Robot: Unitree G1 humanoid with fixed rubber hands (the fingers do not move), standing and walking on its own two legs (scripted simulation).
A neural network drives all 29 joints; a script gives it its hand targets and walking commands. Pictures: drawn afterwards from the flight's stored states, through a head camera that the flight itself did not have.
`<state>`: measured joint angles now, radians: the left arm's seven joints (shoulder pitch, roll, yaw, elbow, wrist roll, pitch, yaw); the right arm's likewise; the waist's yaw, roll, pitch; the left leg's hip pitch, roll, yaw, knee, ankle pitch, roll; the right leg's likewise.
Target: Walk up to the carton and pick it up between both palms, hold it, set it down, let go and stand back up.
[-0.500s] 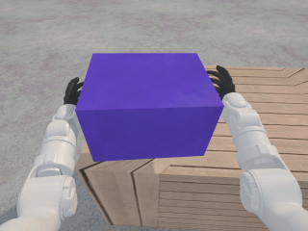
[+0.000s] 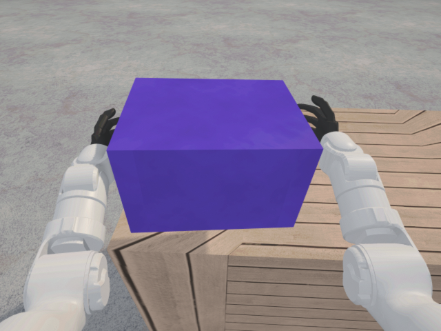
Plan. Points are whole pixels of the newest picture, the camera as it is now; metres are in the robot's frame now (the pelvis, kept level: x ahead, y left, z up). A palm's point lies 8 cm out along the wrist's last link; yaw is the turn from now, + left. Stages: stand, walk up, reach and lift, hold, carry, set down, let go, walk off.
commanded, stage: reach and lift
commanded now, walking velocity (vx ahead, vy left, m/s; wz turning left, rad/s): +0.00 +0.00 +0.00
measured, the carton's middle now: (212, 150) +0.42 +0.05 +0.14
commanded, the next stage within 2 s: hold in 0.66 s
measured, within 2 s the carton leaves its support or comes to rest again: neither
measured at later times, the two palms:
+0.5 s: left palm (99, 143) +0.37 +0.25 +0.19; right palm (331, 134) +0.39 -0.16 +0.21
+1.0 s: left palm (100, 141) +0.37 +0.24 +0.20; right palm (334, 133) +0.39 -0.16 +0.21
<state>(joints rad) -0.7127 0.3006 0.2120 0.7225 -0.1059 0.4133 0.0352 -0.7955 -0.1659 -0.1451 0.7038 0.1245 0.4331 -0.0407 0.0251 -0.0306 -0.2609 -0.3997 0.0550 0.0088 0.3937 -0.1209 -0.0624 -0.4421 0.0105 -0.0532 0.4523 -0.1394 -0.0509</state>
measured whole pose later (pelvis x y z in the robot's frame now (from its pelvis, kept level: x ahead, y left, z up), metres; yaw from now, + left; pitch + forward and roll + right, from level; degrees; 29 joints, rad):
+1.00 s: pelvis +0.00 +0.00 +0.00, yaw +0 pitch +6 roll +1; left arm -0.71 0.30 0.21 0.58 -0.06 0.58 0.02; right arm -0.80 -0.17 -0.16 0.64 0.13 0.53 -0.03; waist 0.01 -0.03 -0.26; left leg -0.37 0.05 0.00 0.39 -0.12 -0.06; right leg -0.41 0.01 -0.05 0.45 -0.14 -0.05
